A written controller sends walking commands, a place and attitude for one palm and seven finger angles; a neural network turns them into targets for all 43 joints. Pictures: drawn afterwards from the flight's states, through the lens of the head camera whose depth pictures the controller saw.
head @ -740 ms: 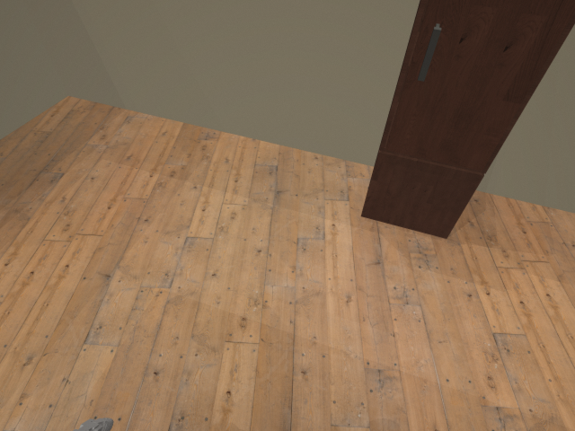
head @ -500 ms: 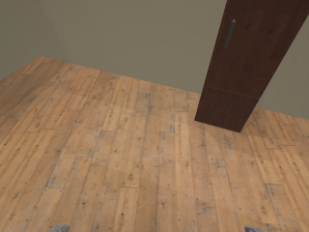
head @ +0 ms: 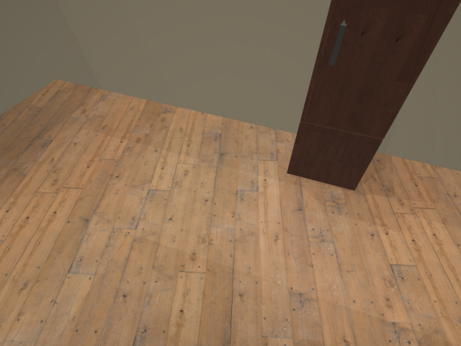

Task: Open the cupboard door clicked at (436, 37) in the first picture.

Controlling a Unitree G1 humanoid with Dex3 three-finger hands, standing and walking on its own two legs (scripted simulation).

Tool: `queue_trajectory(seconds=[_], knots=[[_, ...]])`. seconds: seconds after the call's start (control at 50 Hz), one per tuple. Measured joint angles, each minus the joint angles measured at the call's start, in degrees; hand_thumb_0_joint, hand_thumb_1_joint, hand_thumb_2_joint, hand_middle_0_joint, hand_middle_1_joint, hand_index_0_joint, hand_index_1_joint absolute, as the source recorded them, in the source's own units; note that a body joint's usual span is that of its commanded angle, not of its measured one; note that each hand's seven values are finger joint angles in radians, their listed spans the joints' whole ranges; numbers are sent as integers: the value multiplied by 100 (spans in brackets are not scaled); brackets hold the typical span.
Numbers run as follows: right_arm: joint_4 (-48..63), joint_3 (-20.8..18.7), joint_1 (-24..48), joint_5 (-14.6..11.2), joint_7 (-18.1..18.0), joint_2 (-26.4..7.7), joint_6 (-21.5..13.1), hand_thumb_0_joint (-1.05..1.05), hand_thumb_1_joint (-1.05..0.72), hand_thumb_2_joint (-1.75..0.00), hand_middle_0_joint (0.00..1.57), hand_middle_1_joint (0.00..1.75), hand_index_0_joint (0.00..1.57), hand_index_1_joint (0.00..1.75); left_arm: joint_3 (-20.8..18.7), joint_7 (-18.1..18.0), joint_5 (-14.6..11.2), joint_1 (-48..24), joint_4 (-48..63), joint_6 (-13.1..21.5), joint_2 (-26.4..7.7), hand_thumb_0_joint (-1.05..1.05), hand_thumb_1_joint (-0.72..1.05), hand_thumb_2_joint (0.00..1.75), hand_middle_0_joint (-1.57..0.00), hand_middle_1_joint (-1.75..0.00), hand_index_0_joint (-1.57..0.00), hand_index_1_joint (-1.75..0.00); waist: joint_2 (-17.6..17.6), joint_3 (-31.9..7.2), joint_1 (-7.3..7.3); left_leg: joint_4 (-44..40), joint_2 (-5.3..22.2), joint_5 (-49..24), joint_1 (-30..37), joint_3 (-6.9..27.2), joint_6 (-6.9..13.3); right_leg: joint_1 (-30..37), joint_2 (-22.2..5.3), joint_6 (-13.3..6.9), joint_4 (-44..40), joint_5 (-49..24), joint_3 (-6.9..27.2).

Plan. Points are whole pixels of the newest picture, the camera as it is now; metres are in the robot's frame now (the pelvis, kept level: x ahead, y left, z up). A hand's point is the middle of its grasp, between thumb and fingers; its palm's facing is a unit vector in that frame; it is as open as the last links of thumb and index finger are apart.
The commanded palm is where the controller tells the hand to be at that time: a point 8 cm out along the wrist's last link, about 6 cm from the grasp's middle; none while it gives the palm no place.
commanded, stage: stand and wait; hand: left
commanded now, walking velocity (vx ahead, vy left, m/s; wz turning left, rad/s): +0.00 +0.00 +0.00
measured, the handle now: (337, 43) +1.16 -0.34 +0.04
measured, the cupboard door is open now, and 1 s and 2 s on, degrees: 0 0 0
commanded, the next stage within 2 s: look at it before walking up in 0.14 s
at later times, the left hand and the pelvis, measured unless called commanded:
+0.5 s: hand out of the picture +0.07 +0.24 -0.16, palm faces -0.03 -0.94 -0.33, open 7.4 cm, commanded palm none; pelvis +0.00 +0.00 +0.00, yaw +0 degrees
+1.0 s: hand out of the picture +0.07 +0.23 -0.17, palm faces -0.07 -0.95 -0.31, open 7.4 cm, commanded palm none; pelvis +0.00 +0.00 +0.00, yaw -4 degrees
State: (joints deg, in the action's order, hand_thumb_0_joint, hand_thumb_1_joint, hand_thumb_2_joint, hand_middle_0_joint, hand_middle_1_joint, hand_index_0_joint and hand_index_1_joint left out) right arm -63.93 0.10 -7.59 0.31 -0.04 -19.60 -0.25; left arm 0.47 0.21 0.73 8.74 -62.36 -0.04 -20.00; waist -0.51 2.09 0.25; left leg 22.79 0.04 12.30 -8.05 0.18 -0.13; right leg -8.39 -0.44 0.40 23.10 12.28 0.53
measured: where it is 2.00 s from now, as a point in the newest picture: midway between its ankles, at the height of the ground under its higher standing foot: outside the picture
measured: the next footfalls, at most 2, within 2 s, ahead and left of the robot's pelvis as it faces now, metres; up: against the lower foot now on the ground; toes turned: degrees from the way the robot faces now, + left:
left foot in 1.66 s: +0.12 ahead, +0.10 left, +0.00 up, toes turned -22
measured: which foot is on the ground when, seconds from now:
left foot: down 0.00-1.00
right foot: down 0.00-1.00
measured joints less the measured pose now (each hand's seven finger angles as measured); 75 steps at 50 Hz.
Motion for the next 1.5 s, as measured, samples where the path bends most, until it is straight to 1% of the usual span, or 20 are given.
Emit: queue_trajectory(seconds=[0.3,0.82,0.86,0.94,1.06,1.08,1.1,1.14,1.16,1.18,1.2,1.24,1.26,1.3,1.34,1.38,1.5], knots=[[-14,14,45,1,17,45,-36,0,-91,-90,20,30,21,30,17,10,9,-104,25,26,51,1,91,90,-20,-30,-20,-30,2,-29,-13,-69,18,-71,-32,-13,-17,-47,18,-14,-51,-68,14],[-5,25,140,-11,6,21,-35,0,-91,-90,20,30,21,30,9,10,10,-95,-13,37,25,1,91,90,-20,-30,-20,-30,-1,38,18,-173,34,-66,37,15,-39,32,32,-32,-159,-58,-15],[5,21,153,-7,-2,22,-33,0,-91,-90,20,30,21,30,1,12,10,-93,1,26,25,1,91,90,-20,-30,-20,-30,1,42,38,-164,43,-54,41,-3,-41,26,41,-34,-149,-53,3],[168,-27,186,5,-78,109,27,0,-91,-90,20,30,20,30,-55,-43,10,-4,141,-98,92,1,91,90,-20,-30,-20,-30,3,49,97,76,107,89,-82,-163,-60,-174,107,-36,104,25,160],[604,-108,109,20,-118,445,130,0,-91,-90,20,30,20,30,-132,8,38,223,485,-302,313,1,91,90,-20,-30,-20,-30,-80,151,100,679,213,422,-406,-518,-69,-757,233,-52,938,307,488],[660,-121,90,21,-114,500,139,0,-91,-90,20,30,20,30,-147,25,39,250,545,-322,351,1,91,90,-20,-30,-20,-30,-103,188,113,782,228,475,-448,-593,-71,-897,224,-53,1188,366,455],[705,-133,74,24,-108,550,144,0,-91,-90,20,30,20,30,-166,41,42,277,600,-342,392,1,91,90,-20,-30,-20,-30,-118,233,131,885,252,533,-473,-675,-75,-1039,200,-34,1515,582,364],[774,-161,33,40,-101,620,159,0,-91,-90,20,30,21,30,-212,70,45,336,698,-374,500,1,91,90,-20,-30,-20,-30,-81,320,157,1100,341,660,-502,-813,-107,-1191,140,-7,2021,1051,118],[800,-177,4,49,-98,633,171,0,-91,-90,20,30,21,30,-231,87,49,377,750,-366,562,1,91,90,-20,-30,-20,-30,-26,349,170,1251,410,744,-535,-858,-141,-1157,111,-3,2008,1059,-7],[829,-191,-34,51,-90,633,193,0,-90,-90,20,30,21,30,-242,105,58,439,816,-331,611,1,91,90,-20,-30,-20,-30,37,348,181,1485,496,865,-628,-885,-189,-1074,102,-41,1789,781,-96],[844,-217,-45,42,-86,632,230,0,-90,-90,20,30,21,30,-251,100,85,480,859,-273,665,1,91,90,-20,-30,-20,-30,114,357,172,1929,568,1060,-826,-826,-225,-1122,170,-176,1816,704,-137],[842,-260,-60,16,-100,631,328,0,-91,-90,20,30,21,30,-239,55,77,528,920,-211,774,1,91,90,-20,-30,-20,-30,202,378,152,3005,451,1507,-1301,-420,-243,-1170,262,-377,1829,751,-170],[830,-274,-56,11,-101,632,359,0,-91,-90,20,30,20,30,-235,36,71,551,940,-205,822,1,91,90,-20,-30,-20,-30,217,385,162,3447,373,1500,-1498,-263,-245,-1141,300,-428,1705,714,-151],[827,-286,-48,26,-80,631,366,0,-91,-90,20,30,20,30,-230,16,52,599,949,-205,895,1,91,90,-20,-30,-20,-30,221,383,182,3930,314,1230,-1759,-124,-275,-1041,373,-442,1319,489,-68],[848,-288,-67,54,-57,632,339,0,-91,-90,20,30,20,30,-232,22,41,668,931,-185,933,1,91,90,-20,-30,-20,-30,192,325,175,4009,313,974,-1873,-88,-322,-938,432,-456,916,248,39],[872,-292,-109,75,-37,625,305,0,-91,-90,20,30,20,30,-246,38,39,745,904,-144,943,1,91,90,-20,-30,-20,-30,141,229,175,3917,323,835,-1898,-84,-360,-856,471,-464,581,59,161],[917,-338,-192,90,-4,546,200,0,-91,-90,20,30,20,30,-313,85,64,965,824,-4,883,1,91,90,-20,-30,-20,-30,40,-56,226,3184,348,826,-1730,-60,-388,-672,569,-434,21,-199,529]])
